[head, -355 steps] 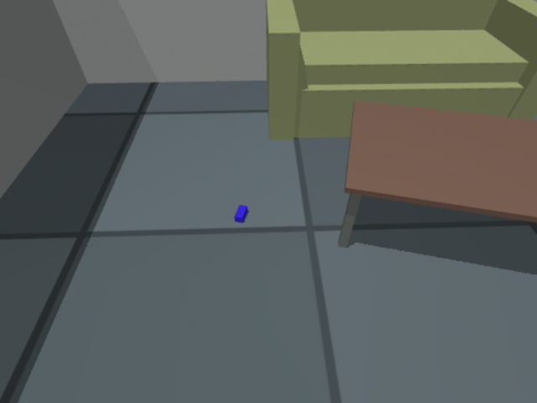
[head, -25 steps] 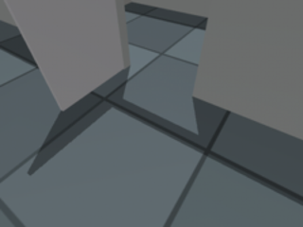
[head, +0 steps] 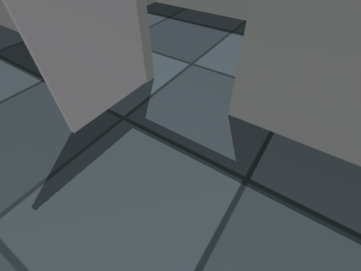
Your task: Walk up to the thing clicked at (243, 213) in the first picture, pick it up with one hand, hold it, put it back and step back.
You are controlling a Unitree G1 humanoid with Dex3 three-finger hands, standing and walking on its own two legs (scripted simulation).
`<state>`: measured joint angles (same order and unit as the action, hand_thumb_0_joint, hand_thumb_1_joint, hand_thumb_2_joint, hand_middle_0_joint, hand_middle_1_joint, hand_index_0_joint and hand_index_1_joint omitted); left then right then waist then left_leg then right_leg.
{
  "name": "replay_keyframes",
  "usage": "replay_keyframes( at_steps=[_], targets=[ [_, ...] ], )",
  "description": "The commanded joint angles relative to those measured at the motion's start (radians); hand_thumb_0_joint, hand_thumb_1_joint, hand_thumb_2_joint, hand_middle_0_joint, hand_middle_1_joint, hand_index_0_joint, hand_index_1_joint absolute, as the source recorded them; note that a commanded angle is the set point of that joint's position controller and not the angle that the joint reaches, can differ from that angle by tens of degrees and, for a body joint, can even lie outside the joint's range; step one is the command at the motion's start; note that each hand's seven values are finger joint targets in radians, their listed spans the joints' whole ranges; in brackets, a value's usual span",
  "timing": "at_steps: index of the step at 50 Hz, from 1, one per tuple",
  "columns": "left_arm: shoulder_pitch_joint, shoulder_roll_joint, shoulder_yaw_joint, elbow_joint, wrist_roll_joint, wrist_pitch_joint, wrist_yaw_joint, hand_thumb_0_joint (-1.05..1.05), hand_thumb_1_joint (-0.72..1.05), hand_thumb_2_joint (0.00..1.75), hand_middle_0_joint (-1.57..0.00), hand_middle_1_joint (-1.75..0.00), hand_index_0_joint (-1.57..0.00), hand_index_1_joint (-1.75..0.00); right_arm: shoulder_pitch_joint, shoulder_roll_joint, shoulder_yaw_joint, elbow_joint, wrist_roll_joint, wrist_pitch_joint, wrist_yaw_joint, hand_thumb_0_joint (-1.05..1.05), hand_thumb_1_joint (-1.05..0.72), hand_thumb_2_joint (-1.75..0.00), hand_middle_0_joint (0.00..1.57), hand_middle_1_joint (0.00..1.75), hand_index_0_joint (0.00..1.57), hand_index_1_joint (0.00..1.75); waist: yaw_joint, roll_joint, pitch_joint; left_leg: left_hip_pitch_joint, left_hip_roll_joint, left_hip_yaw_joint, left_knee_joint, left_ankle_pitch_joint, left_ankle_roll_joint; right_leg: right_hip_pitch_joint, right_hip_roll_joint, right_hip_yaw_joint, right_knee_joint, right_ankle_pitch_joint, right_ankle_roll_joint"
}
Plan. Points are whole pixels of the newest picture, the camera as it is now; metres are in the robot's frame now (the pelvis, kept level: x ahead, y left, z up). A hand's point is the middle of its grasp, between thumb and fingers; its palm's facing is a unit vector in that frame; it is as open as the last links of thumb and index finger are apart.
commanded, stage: stand
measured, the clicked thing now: out of the picture -0.49 -0.99 -0.76
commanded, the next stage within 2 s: walk up in 0.14 s
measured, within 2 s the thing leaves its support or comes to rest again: neither
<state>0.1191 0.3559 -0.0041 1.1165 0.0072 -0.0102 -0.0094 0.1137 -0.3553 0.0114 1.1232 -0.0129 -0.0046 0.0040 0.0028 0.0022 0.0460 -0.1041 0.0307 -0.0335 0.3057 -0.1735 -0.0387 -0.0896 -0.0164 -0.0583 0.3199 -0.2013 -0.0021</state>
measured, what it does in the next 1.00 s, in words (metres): walks ahead: left foot, then right foot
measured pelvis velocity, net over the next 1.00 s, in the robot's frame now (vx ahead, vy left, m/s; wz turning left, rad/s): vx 0.27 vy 0.02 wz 0.01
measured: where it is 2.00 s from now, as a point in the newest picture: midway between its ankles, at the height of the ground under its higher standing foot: (175, 199)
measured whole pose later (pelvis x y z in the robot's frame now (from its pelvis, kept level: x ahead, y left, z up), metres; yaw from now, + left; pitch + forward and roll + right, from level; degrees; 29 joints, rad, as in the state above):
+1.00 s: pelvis +0.27 +0.02 -0.02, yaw +0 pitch -4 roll +1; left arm 0.23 0.38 0.05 0.83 0.00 -0.08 -0.06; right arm 0.31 -0.42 -0.05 0.88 -0.01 -0.04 0.04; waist 0.00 0.05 0.09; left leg -0.35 0.03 -0.01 1.10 -0.42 0.03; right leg -0.27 -0.04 -0.07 0.58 -0.24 -0.03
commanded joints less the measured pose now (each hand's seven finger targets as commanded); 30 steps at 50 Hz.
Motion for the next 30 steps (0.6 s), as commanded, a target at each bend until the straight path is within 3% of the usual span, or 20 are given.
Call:
replay_keyframes(
  at_steps=[1,6,7,8,9,10,11,12,15,18,19,20,21,22,23,24,25,26,28,30],
  targets=[
    [-0.04,0.219,0.045,-0.052,0.001,-0.019,0.016,0.0,0.9,0.9,-0.2,-0.3,-0.2,-0.3,-0.038,-0.207,-0.038,-0.053,0.005,-0.021,-0.015,0.0,-0.9,-0.9,0.2,0.3,0.2,0.3,0.0,-0.001,-0.065,-0.001,0.096,-0.065,-0.029,0.173,0.045,0.015,-0.123,0.103,-0.052,0.153,-0.018],
    [-0.037,0.216,0.044,-0.055,0.001,-0.02,0.016,0.0,0.9,0.9,-0.2,-0.3,-0.2,-0.3,-0.033,-0.21,-0.039,-0.051,0.003,-0.019,-0.016,0.0,-0.9,-0.9,0.2,0.3,0.2,0.3,0.001,-0.001,-0.071,0.0,0.097,-0.064,-0.023,0.175,0.046,0.019,-0.124,0.107,-0.055,0.16,-0.016],
    [0.034,0.297,0.115,-0.107,0.019,-0.031,-0.009,0.0,0.9,0.9,-0.2,-0.3,-0.2,-0.3,0.028,-0.275,-0.098,-0.098,-0.01,-0.034,0.007,0.0,-0.9,-0.9,0.2,0.3,0.2,0.3,0.013,-0.019,-0.167,-0.016,0.036,-0.04,0.073,-0.29,0.115,0.088,-0.08,0.093,0.017,-0.315,-0.063],
    [0.065,0.305,0.125,-0.094,0.029,-0.031,-0.017,0.0,0.9,0.9,-0.2,-0.3,-0.2,-0.3,0.011,-0.281,-0.106,-0.103,-0.023,-0.034,0.017,0.0,-0.9,-0.9,0.2,0.3,0.2,0.3,0.034,-0.014,-0.088,-0.159,0.033,-0.048,0.103,-0.456,0.122,0.055,-0.122,0.158,0.009,-0.511,-0.096],
    [0.081,0.311,0.138,-0.099,0.031,-0.032,-0.021,0.0,0.9,0.9,-0.2,-0.3,-0.2,-0.3,-0.059,-0.261,-0.106,-0.14,-0.022,-0.029,0.024,0.0,-0.9,-0.9,0.2,0.3,0.2,0.3,0.066,-0.043,0.017,-0.35,0.01,-0.015,0.167,-0.443,0.107,0.079,-0.171,0.23,-0.043,-0.588,-0.127],
    [0.124,0.341,0.154,-0.104,0.034,-0.036,-0.02,0.0,0.9,0.9,-0.2,-0.3,-0.2,-0.3,-0.125,-0.226,-0.104,-0.181,-0.022,-0.028,0.031,0.0,-0.9,-0.9,0.2,0.3,0.2,0.3,0.109,-0.161,0.093,-0.507,-0.026,0.071,0.368,-0.314,0.082,0.118,-0.292,0.365,-0.177,-0.638,-0.189],
    [0.145,0.361,0.162,-0.125,0.041,-0.047,-0.019,0.0,0.9,0.9,-0.2,-0.3,-0.2,-0.3,-0.135,-0.223,-0.107,-0.197,-0.029,-0.031,0.031,0.0,-0.9,-0.9,0.2,0.3,0.2,0.3,0.131,-0.165,0.135,-0.606,0.016,0.013,0.486,-0.302,0.069,0.139,-0.394,0.461,-0.233,-0.54,-0.248],
    [0.144,0.344,0.16,-0.135,0.038,-0.051,-0.02,0.0,0.9,0.9,-0.2,-0.3,-0.2,-0.3,-0.12,-0.237,-0.112,-0.197,-0.026,-0.039,0.033,0.0,-0.9,-0.9,0.2,0.3,0.2,0.3,0.118,-0.097,0.141,-0.599,0.039,-0.032,0.504,-0.28,0.068,0.126,-0.396,0.455,-0.221,-0.442,-0.267],
    [0.04,0.341,0.159,-0.192,0.038,-0.056,-0.025,0.0,0.9,0.9,-0.2,-0.3,-0.2,-0.3,-0.001,-0.236,-0.126,-0.195,-0.021,-0.049,0.055,0.0,-0.9,-0.9,0.2,0.3,0.2,0.3,0.035,-0.153,0.06,-0.418,0.082,-0.014,0.429,-0.268,0.055,0.048,-0.302,0.261,-0.184,-0.367,-0.217],
    [0.003,0.317,0.146,-0.234,0.034,-0.049,-0.041,0.0,0.9,0.9,-0.2,-0.3,-0.2,-0.3,0.069,-0.223,-0.145,-0.189,-0.026,-0.057,0.065,0.0,-0.9,-0.9,0.2,0.3,0.2,0.3,-0.014,-0.145,0.059,-0.168,0.034,0.067,0.259,-0.13,0.044,-0.14,-0.217,0.111,-0.081,-0.267,-0.175],
    [-0.018,0.311,0.143,-0.246,0.03,-0.044,-0.044,0.0,0.9,0.9,-0.2,-0.3,-0.2,-0.3,0.149,-0.218,-0.156,-0.168,-0.029,-0.058,0.062,0.0,-0.9,-0.9,0.2,0.3,0.2,0.3,-0.06,-0.116,0.042,-0.025,0.01,0.105,0.201,-0.032,0.038,-0.239,-0.19,0.066,0.008,-0.282,-0.156],
    [-0.002,0.267,0.129,-0.259,0.034,-0.039,-0.047,0.0,0.9,0.9,-0.2,-0.3,-0.2,-0.3,0.264,-0.254,-0.176,-0.134,-0.032,-0.063,0.051,0.0,-0.9,-0.9,0.2,0.3,0.2,0.3,-0.109,-0.001,-0.025,0.185,-0.016,0.103,0.194,-0.045,0.049,-0.346,-0.148,0.025,0.197,-0.221,-0.133],
    [0.068,0.197,0.108,-0.259,0.028,-0.035,-0.049,0.0,0.9,0.9,-0.2,-0.3,-0.2,-0.3,0.362,-0.326,-0.204,-0.121,-0.038,-0.068,0.038,0.0,-0.9,-0.9,0.2,0.3,0.2,0.3,-0.147,0.242,-0.085,0.327,0.066,-0.05,0.086,-0.267,0.098,-0.48,-0.048,-0.058,0.519,-0.271,-0.098],
    [0.077,0.163,0.099,-0.277,0.013,-0.034,-0.044,0.0,0.9,0.9,-0.2,-0.3,-0.2,-0.3,0.391,-0.423,-0.211,-0.153,-0.047,-0.077,0.03,0.0,-0.9,-0.9,0.2,0.3,0.2,0.3,-0.151,0.367,-0.077,0.246,0.335,-0.637,-0.165,-0.629,0.201,-0.635,0.106,0.064,0.774,-0.424,-0.058],
    [0.048,0.281,0.121,-0.265,0.019,-0.028,-0.032,0.0,0.9,0.9,-0.2,-0.3,-0.2,-0.3,0.269,-0.429,-0.209,-0.198,-0.015,-0.074,0.031,0.0,-0.9,-0.9,0.2,0.3,0.2,0.3,-0.109,0.155,-0.004,0.038,0.39,-0.688,-0.203,-0.73,0.272,-0.539,0.012,0.22,0.808,-0.378,-0.068],
    [0.094,0.292,0.11,-0.251,0.006,-0.027,-0.033,0.0,0.9,0.9,-0.2,-0.3,-0.2,-0.3,0.186,-0.393,-0.188,-0.225,-0.01,-0.075,0.028,0.0,-0.9,-0.9,0.2,0.3,0.2,0.3,-0.055,0.07,0.037,0.017,0.355,-0.534,-0.164,-0.617,0.261,-0.558,-0.019,0.227,0.835,-0.277,-0.065],
    [0.171,0.279,0.112,-0.217,-0.003,-0.026,-0.035,0.0,0.9,0.9,-0.2,-0.3,-0.2,-0.3,0.133,-0.358,-0.173,-0.251,-0.009,-0.08,0.027,0.0,-0.9,-0.9,0.2,0.3,0.2,0.3,-0.01,0.094,0.039,0.024,0.318,-0.425,-0.135,-0.536,0.252,-0.557,-0.042,0.216,0.816,-0.219,-0.057],
    [0.205,0.297,0.116,-0.193,-0.003,-0.028,-0.036,0.0,0.9,0.9,-0.2,-0.3,-0.2,-0.3,0.109,-0.324,-0.165,-0.27,-0.01,-0.085,0.023,0.0,-0.9,-0.9,0.2,0.3,0.2,0.3,0.007,0.104,0.056,-0.019,0.276,-0.33,-0.126,-0.458,0.227,-0.51,-0.057,0.212,0.772,-0.175,-0.042],
    [0.218,0.292,0.122,-0.184,0.006,-0.028,-0.048,0.0,0.9,0.9,-0.2,-0.3,-0.2,-0.3,0.14,-0.302,-0.155,-0.268,-0.007,-0.094,0.025,0.0,-0.9,-0.9,0.2,0.3,0.2,0.3,-0.002,0.121,0.06,-0.068,0.242,-0.206,-0.142,-0.316,0.223,-0.449,-0.061,0.175,0.687,-0.115,-0.011],
    [0.184,0.272,0.117,-0.209,0.007,-0.027,-0.058,0.0,0.9,0.9,-0.2,-0.3,-0.2,-0.3,0.155,-0.312,-0.158,-0.278,-0.011,-0.098,0.026,0.0,-0.9,-0.9,0.2,0.3,0.2,0.3,-0.01,0.139,0.08,-0.07,0.243,-0.145,-0.152,-0.254,0.24,-0.435,-0.07,0.144,0.581,-0.105,0.012]
  ],
)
